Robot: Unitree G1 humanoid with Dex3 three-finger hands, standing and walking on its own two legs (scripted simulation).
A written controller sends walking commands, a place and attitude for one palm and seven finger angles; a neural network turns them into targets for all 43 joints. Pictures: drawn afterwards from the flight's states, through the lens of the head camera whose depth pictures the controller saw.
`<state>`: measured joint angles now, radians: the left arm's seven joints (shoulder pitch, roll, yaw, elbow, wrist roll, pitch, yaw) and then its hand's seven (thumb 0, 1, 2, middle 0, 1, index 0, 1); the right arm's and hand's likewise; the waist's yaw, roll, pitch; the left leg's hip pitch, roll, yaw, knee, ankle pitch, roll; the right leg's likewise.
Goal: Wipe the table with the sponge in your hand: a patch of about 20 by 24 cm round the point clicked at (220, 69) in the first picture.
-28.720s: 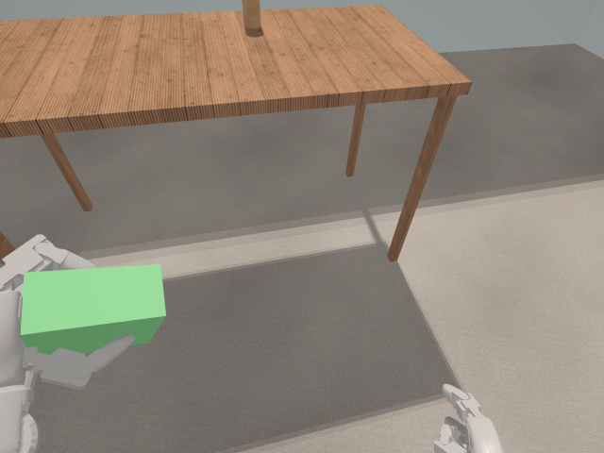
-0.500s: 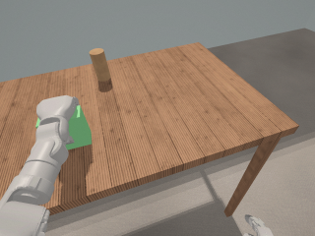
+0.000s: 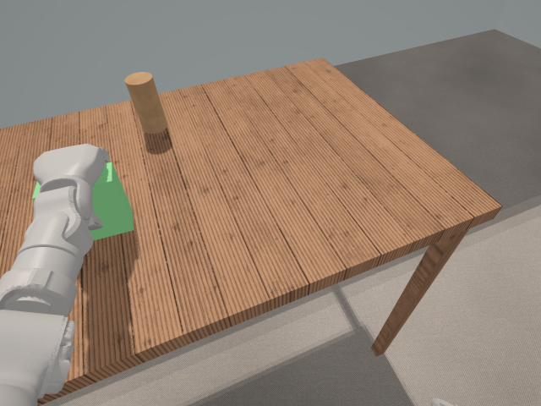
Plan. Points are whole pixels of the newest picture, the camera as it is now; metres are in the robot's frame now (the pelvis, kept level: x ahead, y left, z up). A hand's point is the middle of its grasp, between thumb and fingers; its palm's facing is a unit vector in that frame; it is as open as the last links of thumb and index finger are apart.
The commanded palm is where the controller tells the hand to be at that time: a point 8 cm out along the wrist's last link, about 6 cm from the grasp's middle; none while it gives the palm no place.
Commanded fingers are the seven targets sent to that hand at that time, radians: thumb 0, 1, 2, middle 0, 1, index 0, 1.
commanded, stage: slide back across to the first lane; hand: left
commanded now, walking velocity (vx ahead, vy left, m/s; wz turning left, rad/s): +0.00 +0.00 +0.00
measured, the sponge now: (93, 212) +0.39 +0.32 +0.08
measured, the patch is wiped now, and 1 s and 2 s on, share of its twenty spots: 0.95 0.95 0.95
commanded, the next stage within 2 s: wipe back along the first lane in 0.72 s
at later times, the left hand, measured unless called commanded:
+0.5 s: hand (56, 198) +0.39 +0.36 +0.12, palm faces -0.08 -0.02 -1.00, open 9.6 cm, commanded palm +0.37 +0.35 +0.17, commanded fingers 0.00 0.10 1.30 -1.20 -1.60 -1.20 -1.60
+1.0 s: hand (31, 211) +0.36 +0.38 +0.11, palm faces -0.09 -0.02 -1.00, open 9.6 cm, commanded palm +0.34 +0.37 +0.16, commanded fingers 0.00 0.10 1.30 -1.20 -1.60 -1.20 -1.60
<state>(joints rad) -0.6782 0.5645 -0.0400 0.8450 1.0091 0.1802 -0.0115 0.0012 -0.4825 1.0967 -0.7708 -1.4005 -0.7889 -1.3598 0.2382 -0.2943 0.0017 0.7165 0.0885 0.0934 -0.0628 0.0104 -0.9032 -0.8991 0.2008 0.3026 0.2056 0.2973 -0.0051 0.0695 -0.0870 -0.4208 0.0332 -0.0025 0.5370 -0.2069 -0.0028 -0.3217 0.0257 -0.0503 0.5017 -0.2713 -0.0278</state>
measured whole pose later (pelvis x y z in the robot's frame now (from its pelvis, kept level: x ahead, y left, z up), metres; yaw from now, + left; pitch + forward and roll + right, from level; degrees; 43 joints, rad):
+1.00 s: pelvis +0.02 +0.02 +0.00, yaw +1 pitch +4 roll -1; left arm -0.44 0.66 0.10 0.59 0.97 0.11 -0.08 -0.01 -0.48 1.10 -0.76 -1.41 -0.78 -1.37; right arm 0.20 -0.30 0.00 0.67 0.08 0.10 -0.05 0.01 -0.90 -0.90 0.20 0.30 0.21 0.30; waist 0.03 0.07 -0.05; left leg -0.36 0.01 0.00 0.51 -0.23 0.02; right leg -0.24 0.01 -0.05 0.44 -0.27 -0.01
